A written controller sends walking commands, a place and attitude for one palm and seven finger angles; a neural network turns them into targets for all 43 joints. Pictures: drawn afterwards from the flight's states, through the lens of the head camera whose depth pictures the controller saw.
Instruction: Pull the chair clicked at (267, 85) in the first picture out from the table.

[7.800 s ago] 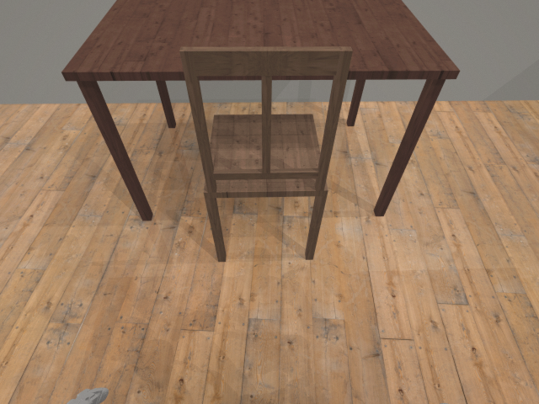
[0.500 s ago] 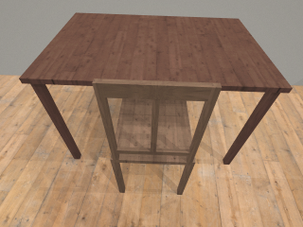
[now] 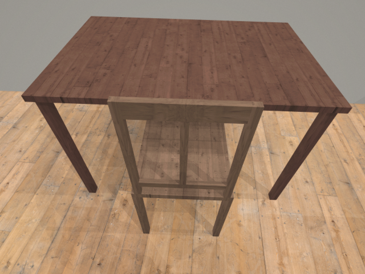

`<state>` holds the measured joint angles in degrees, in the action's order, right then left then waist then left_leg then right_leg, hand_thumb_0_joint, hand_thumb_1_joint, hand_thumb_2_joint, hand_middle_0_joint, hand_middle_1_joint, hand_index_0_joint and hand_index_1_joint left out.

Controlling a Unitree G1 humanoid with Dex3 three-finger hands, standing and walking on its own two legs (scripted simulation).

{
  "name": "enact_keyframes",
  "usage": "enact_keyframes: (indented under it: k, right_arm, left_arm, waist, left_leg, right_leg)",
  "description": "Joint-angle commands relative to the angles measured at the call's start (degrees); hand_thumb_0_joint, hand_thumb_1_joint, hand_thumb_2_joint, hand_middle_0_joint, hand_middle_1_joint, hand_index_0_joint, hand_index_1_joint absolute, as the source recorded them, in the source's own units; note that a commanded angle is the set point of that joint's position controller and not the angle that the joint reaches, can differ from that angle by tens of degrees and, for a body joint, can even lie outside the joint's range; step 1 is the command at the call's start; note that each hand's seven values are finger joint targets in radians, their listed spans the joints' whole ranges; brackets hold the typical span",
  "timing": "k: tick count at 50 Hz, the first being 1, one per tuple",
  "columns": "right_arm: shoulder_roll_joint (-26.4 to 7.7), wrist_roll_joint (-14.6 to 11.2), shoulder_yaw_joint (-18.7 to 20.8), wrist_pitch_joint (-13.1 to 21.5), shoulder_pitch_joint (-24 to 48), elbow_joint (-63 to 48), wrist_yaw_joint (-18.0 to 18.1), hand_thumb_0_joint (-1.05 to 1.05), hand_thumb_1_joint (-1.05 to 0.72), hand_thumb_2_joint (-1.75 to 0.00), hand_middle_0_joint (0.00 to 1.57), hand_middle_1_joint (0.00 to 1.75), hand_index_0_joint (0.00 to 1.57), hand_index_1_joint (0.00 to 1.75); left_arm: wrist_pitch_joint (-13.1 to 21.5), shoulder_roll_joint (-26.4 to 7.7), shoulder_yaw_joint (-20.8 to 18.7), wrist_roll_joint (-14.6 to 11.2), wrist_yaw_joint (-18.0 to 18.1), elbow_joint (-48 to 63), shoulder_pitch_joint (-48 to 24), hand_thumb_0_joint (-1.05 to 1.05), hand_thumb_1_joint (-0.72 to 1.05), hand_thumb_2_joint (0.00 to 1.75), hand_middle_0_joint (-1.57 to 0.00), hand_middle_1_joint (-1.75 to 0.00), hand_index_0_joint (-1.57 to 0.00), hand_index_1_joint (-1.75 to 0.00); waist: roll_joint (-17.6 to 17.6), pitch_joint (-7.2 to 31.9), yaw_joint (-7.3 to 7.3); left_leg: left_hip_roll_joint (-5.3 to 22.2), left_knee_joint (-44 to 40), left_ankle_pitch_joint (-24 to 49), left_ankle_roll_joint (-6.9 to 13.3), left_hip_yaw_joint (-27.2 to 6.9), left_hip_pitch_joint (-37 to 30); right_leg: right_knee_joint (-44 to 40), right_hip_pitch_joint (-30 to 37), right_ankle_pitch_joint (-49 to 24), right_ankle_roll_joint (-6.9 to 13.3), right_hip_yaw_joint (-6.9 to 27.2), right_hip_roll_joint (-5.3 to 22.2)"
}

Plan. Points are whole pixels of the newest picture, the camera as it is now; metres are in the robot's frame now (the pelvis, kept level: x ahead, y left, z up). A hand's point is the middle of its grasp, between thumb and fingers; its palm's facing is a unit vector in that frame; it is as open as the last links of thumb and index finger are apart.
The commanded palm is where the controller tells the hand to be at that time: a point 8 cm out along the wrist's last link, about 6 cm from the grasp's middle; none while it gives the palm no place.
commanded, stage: look again from close up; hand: left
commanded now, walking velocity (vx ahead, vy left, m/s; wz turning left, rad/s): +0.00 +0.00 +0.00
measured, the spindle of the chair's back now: (183, 155) +0.48 +0.03 -0.08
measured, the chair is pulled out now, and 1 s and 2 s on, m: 0.00 0.00 0.00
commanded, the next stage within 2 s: raise the hand toward the chair's back in 0.58 s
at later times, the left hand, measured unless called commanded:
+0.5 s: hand out of the picture -0.03 +0.14 -0.18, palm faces +0.08 -0.99 -0.15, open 7.3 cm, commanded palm none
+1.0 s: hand (135, 232) +0.21 +0.12 -0.01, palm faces +0.00 -1.00 +0.09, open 8.3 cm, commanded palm +0.12 +0.20 -0.07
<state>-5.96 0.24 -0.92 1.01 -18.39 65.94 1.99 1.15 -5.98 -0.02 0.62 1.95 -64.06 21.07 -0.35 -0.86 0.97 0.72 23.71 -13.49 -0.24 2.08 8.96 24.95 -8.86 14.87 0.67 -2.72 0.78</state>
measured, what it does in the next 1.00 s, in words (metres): stands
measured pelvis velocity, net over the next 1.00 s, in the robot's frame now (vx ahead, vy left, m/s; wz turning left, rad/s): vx -0.03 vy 0.00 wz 0.01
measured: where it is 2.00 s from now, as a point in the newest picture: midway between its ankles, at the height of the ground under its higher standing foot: outside the picture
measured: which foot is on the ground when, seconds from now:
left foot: down 0.00-1.00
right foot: down 0.00-1.00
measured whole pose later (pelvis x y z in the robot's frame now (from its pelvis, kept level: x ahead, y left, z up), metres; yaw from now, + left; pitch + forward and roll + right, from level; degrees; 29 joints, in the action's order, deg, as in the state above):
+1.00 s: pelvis -0.03 +0.00 -0.04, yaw +1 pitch +8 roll +1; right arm -16.9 0.2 2.4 19.2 -10.6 38.7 0.7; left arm 22.4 -5.0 1.5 -10.5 -5.7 -8.8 16.3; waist -1.2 6.5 -1.4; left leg 0.4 47.6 -21.5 -0.1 1.9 34.5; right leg 49.2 -34.4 23.2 0.8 -2.7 2.1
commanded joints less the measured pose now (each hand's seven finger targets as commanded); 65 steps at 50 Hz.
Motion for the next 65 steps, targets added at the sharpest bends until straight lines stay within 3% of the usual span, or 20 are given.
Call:
enact_keyframes:
  k: [1,33,34,35,36,37,38,39,41,43,44,47,49,50,51,55,58,60,63,65]
  right_arm:
    - [-4.3,-0.1,0.8,0.7,-4.5,-1.3,0.2,0.00,-0.90,-0.90,0.20,0.30,0.20,0.30]
    - [-4.5,-0.1,0.6,0.9,-4.5,-1.3,0.5,0.00,-0.90,-0.90,0.20,0.30,0.20,0.30]
    - [-7.7,-0.1,1.0,1.2,3.6,-5.8,-0.6,0.00,-0.90,-0.90,0.20,0.30,0.20,0.30]
    - [-19.9,-0.2,5.3,9.1,4.0,-22.2,4.3,0.00,-0.90,-0.90,0.20,0.30,0.20,0.30]
    - [-13.5,-1.1,1.5,14.5,8.5,-21.2,5.1,0.00,-0.90,-0.90,0.20,0.30,0.20,0.30]
    - [-14.2,-1.6,1.4,16.9,5.9,-19.2,3.3,0.00,-0.90,-0.90,0.20,0.30,0.20,0.30]
    - [-12.4,-2.5,1.9,17.3,4.6,-20.1,2.1,0.00,-0.90,-0.90,0.20,0.30,0.20,0.30]
    - [-14.4,-2.8,1.4,17.9,4.6,-23.7,2.5,0.00,-0.90,-0.90,0.20,0.30,0.20,0.30]
    - [-15.6,-2.7,1.2,20.3,6.5,-26.0,3.3,0.00,-0.90,-0.90,0.20,0.30,0.20,0.30]
    - [-16.7,-1.0,2.8,21.6,6.0,-28.8,2.4,0.00,-0.90,-0.90,0.20,0.30,0.20,0.30]
    - [-16.7,-0.5,3.6,21.8,6.7,-29.9,1.6,0.00,-0.90,-0.90,0.20,0.30,0.20,0.30]
    - [-16.0,-0.1,5.1,21.8,9.6,-34.8,-1.4,0.00,-0.90,-0.90,0.20,0.30,0.20,0.30]
    - [-16.0,0.3,5.8,20.4,12.4,-37.1,-3.0,0.00,-0.90,-0.90,0.20,0.30,0.20,0.30]
    - [-15.5,0.2,6.6,18.9,12.3,-37.4,-3.7,0.00,-0.90,-0.90,0.20,0.30,0.20,0.30]
    - [-15.2,0.4,6.5,17.4,13.6,-40.3,-4.3,0.00,-0.90,-0.90,0.20,0.30,0.20,0.30]
    - [-14.0,-0.7,6.0,13.2,15.9,-47.8,-4.5,0.00,-0.90,-0.90,0.20,0.30,0.20,0.30]
    - [-13.1,-0.5,5.6,12.8,12.0,-48.5,-2.6,0.00,-0.90,-0.90,0.20,0.30,0.20,0.30]
    - [-13.5,-0.3,4.7,13.4,10.5,-47.3,-1.2,0.00,-0.90,-0.90,0.20,0.30,0.20,0.30]
    - [-14.2,-0.6,3.3,16.0,10.2,-43.7,0.6,0.00,-0.90,-0.90,0.20,0.30,0.20,0.30]
    - [-14.6,-1.3,2.9,16.9,10.4,-42.8,1.7,0.00,-0.90,-0.90,0.20,0.30,0.20,0.30]
  left_arm:
    - [0.7,-4.5,-0.5,0.2,0.5,0.8,6.2,0.00,0.90,0.90,-0.20,-0.30,-0.20,-0.30]
    - [0.8,-4.4,-0.6,0.2,0.5,0.4,6.8,0.00,0.90,0.90,-0.20,-0.30,-0.20,-0.30]
    - [2.3,-7.6,-0.5,1.0,2.5,-1.1,7.3,0.00,0.90,0.90,-0.20,-0.30,-0.20,-0.30]
    - [12.1,-24.7,-9.4,-11.8,2.2,85.3,-35.3,0.00,0.88,0.89,-0.20,-0.30,-0.20,-0.30]
    - [8.1,-15.2,-3.2,-5.8,3.4,71.9,-20.2,0.00,0.85,0.88,-0.20,-0.29,-0.20,-0.29]
    - [5.6,-9.2,-0.7,-6.8,4.9,60.2,-12.5,0.00,0.83,0.87,-0.19,-0.29,-0.19,-0.29]
    - [1.5,-1.3,3.4,-7.4,4.5,57.7,-0.9,0.00,0.81,0.86,-0.19,-0.29,-0.19,-0.29]
    - [2.7,-0.6,6.3,-8.0,3.9,69.3,-6.2,0.00,0.78,0.85,-0.19,-0.28,-0.19,-0.28]
    - [5.7,3.4,9.9,-9.2,2.8,65.2,-4.1,0.00,0.74,0.83,-0.18,-0.27,-0.18,-0.27]
    - [10.4,4.4,10.5,-8.5,1.0,62.4,-5.2,0.00,0.69,0.81,-0.18,-0.27,-0.18,-0.27]
    - [13.3,5.3,9.9,-8.6,-0.3,58.3,-3.4,0.00,0.67,0.80,-0.18,-0.26,-0.18,-0.26]
    - [23.3,0.9,0.8,-12.0,-7.7,55.2,16.5,0.00,0.60,0.77,-0.17,-0.25,-0.17,-0.25]
    - [31.1,-4.2,-6.5,-13.0,-13.1,56.1,17.1,0.00,0.55,0.75,-0.16,-0.25,-0.16,-0.25]
    - [33.2,-9.1,-12.2,-11.1,-13.3,54.3,18.5,0.00,0.53,0.74,-0.16,-0.24,-0.16,-0.24]
    - [33.9,-7.8,-10.7,-9.7,-12.7,58.2,18.3,0.00,0.50,0.73,-0.16,-0.24,-0.16,-0.24]
    - [31.2,-6.8,-5.2,-5.6,-7.0,75.8,6.9,0.00,0.41,0.69,-0.15,-0.22,-0.15,-0.22]
    - [33.0,-7.1,-4.5,-7.5,-5.0,88.5,2.4,0.00,0.34,0.66,-0.14,-0.21,-0.14,-0.21]
    - [35.2,-7.5,-2.6,-9.2,-6.0,95.6,-4.6,0.00,0.29,0.64,-0.14,-0.20,-0.14,-0.20]
    - [35.4,-5.5,1.6,-11.0,-11.6,89.9,-6.3,0.00,0.22,0.61,-0.13,-0.19,-0.13,-0.19]
    - [32.2,-5.6,2.4,-11.7,-15.4,83.7,-5.7,0.00,0.18,0.59,-0.13,-0.19,-0.13,-0.19]
  waist:
    - [-1.0,-5.6,-0.24]
    - [-0.1,-4.5,-0.15]
    - [-0.8,-9.0,1.75]
    - [13.2,12.7,-8.21]
    - [15.6,8.5,-1.99]
    - [10.7,9.7,-1.86]
    - [4.0,7.9,-1.63]
    - [1.0,11.0,-1.94]
    - [-10.2,2.8,-4.25]
    - [-15.7,1.5,-5.38]
    - [-17.0,0.5,-4.58]
    - [-12.5,8.0,3.34]
    - [-7.9,12.8,5.18]
    - [-2.2,14.5,6.64]
    - [2.4,14.8,7.06]
    - [4.5,17.3,4.41]
    - [7.6,22.8,0.98]
    - [5.3,25.0,-2.79]
    - [2.6,20.6,-5.30]
    - [0.6,17.7,-6.19]
  left_leg:
    - [3.7,-4.2,5.7,1.8,-4.2,1.9]
    - [4.1,-3.7,8.2,1.8,-4.0,0.5]
    - [4.6,9.1,7.8,-0.3,-1.4,8.7]
    - [0.6,2.2,14.3,1.0,0.3,-8.0]
    - [0.9,0.0,21.1,1.5,0.8,-6.2]
    - [0.9,0.9,19.1,0.6,0.3,-3.3]
    - [1.4,1.4,15.2,1.9,-1.4,-0.9]
    - [1.1,2.5,10.7,2.2,-2.1,-0.2]
    - [0.1,5.6,0.7,3.1,-3.6,5.9]
    - [-1.3,11.0,-5.9,2.7,-4.8,13.4]
    - [-1.4,13.5,-8.1,1.9,-5.4,17.7]
    - [-1.9,19.5,-5.1,-0.3,-3.2,25.0]
    - [-2.5,25.6,-1.4,-0.9,-1.6,31.3]
    - [-2.6,27.8,-0.4,-1.2,-1.0,33.5]
    - [-2.9,29.1,-0.4,-0.8,0.1,34.6]
    - [-2.1,32.1,-6.1,0.7,-0.8,37.0]
    - [-1.2,35.8,-3.9,1.8,-2.6,33.4]
    - [-0.5,38.8,-3.4,2.3,-4.1,32.4]
    - [0.3,40.5,-8.0,2.6,-5.4,36.3]
    - [0.2,41.1,-12.1,2.6,-5.4,39.4]
  right_leg:
    - [-5.8,-4.1,-5.7,1.5,4.9,4.6]
    - [-5.1,-3.2,-8.8,1.6,4.6,4.6]
    - [-5.4,-5.5,-31.9,-0.1,9.1,8.5]
    - [-3.9,-1.9,-30.4,-0.5,5.0,4.7]
    - [-0.2,-0.9,-18.4,2.4,4.1,2.2]
    - [0.4,-3.5,-11.1,2.2,1.5,1.5]
    - [1.4,-3.9,-10.1,1.4,-0.7,1.1]
    - [2.5,-3.7,-8.3,0.8,-1.1,1.1]
    - [1.8,-12.5,-0.2,-0.4,-1.7,0.9]
    - [5.1,-22.2,9.1,-0.7,-2.1,0.6]
    - [7.7,-26.3,12.0,-0.4,-2.3,0.5]
    - [17.1,-25.4,7.7,1.3,-2.0,0.4]
    - [25.9,-26.0,-1.7,2.3,-1.1,0.6]
    - [29.4,-26.5,-3.6,2.9,-0.2,0.9]
    - [31.9,-28.4,-3.3,3.1,-0.3,0.8]
    - [34.7,-35.1,3.6,2.9,1.1,0.1]
    - [34.1,-36.1,3.2,2.3,1.9,-0.4]
    - [33.8,-39.1,3.3,1.5,2.3,-0.9]
    - [32.3,-42.4,9.6,1.0,2.1,-1.0]
    - [30.2,-42.9,15.0,0.8,2.9,-0.9]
